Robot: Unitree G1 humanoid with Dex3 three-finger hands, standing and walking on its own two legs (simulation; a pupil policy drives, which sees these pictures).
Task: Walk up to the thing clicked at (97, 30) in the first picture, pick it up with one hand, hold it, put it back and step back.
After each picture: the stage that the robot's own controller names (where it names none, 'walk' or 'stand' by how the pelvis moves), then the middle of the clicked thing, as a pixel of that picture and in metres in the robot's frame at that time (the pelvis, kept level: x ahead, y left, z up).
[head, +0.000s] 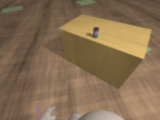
stand; (95, 32) +0.92 +0.02 +0.00
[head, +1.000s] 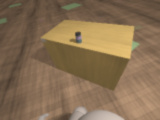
walk; (78, 37) +0.80 +0.23 +0.02
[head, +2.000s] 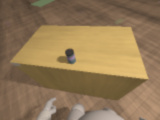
stand; (70, 56) +0.45 +0.21 +0.03
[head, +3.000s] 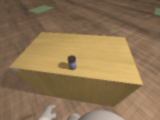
stand; (72, 63) +0.44 +0.19 +0.00
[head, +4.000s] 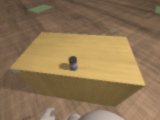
stand; (73, 63) +0.43 +0.19 +0.00
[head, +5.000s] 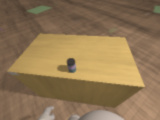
stand; (71, 65) +0.41 +0.19 +0.00
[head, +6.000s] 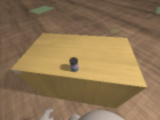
stand; (74, 64) +0.43 +0.18 +0.00
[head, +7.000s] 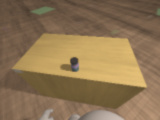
stand; (74, 64) +0.43 +0.17 +0.00
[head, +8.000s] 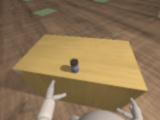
rise first; (74, 66) +0.42 +0.18 +0.00
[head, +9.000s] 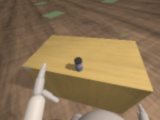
go down; (78, 64) +0.44 +0.17 +0.00
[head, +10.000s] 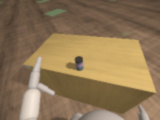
go down; (79, 63) +0.44 +0.17 +0.01
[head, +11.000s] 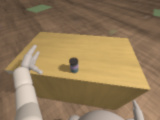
go down; (74, 65) +0.41 +0.16 +0.02
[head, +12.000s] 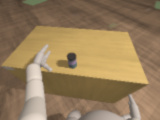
close in; (72, 60) +0.43 +0.16 +0.03
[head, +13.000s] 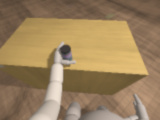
close; (66, 54) +0.45 +0.18 +0.06
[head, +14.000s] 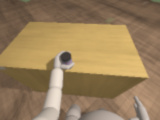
lift; (67, 61) +0.40 +0.18 +0.06
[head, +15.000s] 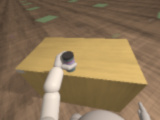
lift; (69, 62) +0.33 +0.16 +0.18
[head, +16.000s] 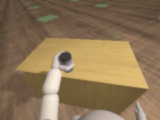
hold; (66, 62) +0.32 +0.18 +0.17
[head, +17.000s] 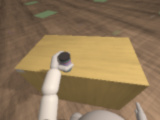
hold; (65, 62) +0.33 +0.19 +0.16
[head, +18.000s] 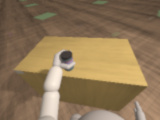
crouch; (67, 61) +0.34 +0.18 +0.17
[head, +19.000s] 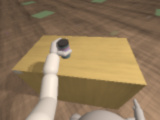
crouch; (64, 49) +0.41 +0.20 +0.20
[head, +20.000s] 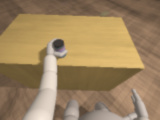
lower; (60, 49) +0.48 +0.20 +0.08
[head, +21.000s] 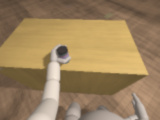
lower; (63, 55) +0.44 +0.19 +0.07
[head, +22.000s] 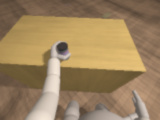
lower; (63, 51) +0.46 +0.19 +0.07
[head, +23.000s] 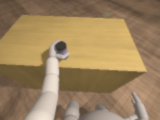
lower; (62, 51) +0.46 +0.19 +0.08
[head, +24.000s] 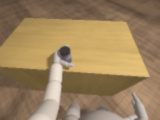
open; (66, 55) +0.43 +0.18 +0.07
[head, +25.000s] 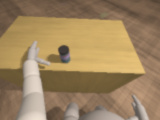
sink last; (64, 54) +0.44 +0.17 +0.06
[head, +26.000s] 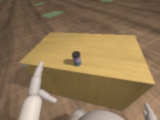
sink last; (76, 58) +0.47 +0.18 +0.05
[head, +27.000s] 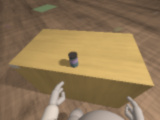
stand; (73, 59) +0.44 +0.18 +0.06
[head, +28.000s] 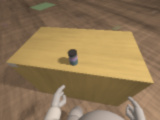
stand; (73, 57) +0.44 +0.18 +0.07
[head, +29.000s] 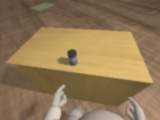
stand; (72, 57) +0.44 +0.18 +0.07
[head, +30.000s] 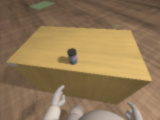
stand; (72, 56) +0.45 +0.18 +0.06
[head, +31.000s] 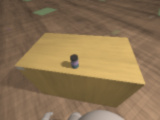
stand; (74, 61) +0.46 +0.18 +0.00
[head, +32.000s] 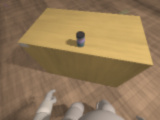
walk; (80, 39) +0.58 +0.15 +0.03
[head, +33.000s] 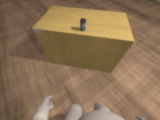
walk; (82, 25) +0.88 +0.17 +0.01
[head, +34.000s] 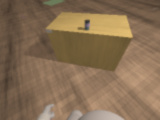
stand; (87, 25) +1.03 +0.16 +0.01
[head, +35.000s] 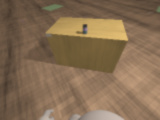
stand; (85, 29) +1.04 +0.17 +0.00
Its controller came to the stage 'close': yes
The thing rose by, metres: 0.21
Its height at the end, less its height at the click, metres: +0.00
